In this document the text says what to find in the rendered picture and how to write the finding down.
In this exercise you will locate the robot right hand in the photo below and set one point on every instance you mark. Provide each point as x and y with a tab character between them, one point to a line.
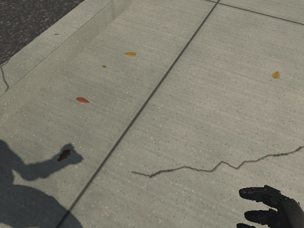
289	214

